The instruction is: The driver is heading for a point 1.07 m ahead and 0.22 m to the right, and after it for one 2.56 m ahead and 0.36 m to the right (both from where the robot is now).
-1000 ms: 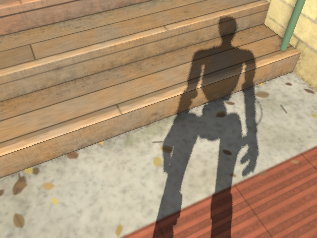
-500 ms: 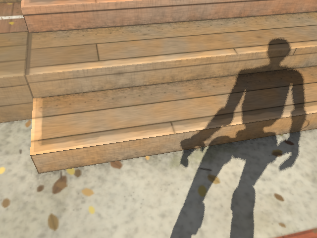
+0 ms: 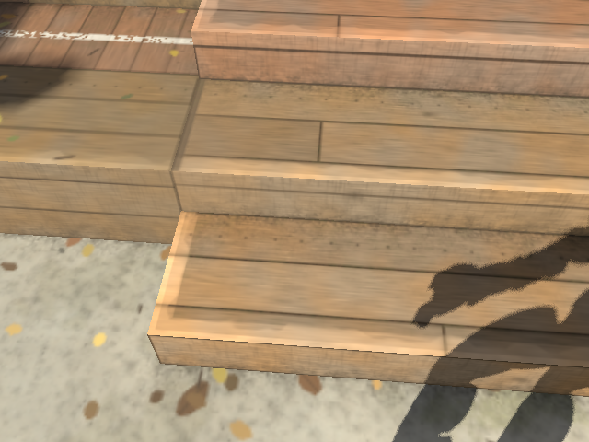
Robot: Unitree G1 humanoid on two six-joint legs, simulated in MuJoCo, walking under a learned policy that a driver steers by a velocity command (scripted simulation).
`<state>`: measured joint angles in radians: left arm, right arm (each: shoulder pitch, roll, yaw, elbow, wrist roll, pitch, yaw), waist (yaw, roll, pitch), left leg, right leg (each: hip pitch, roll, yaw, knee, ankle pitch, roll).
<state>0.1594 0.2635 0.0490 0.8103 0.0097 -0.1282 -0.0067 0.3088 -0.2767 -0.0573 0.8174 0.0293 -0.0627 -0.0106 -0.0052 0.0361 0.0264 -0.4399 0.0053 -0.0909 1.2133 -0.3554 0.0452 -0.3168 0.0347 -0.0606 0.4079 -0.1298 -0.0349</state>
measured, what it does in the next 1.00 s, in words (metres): walks ahead, turning right: left foot, then right foot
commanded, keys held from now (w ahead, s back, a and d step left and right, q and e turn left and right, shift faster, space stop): w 0.18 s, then w+e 0.82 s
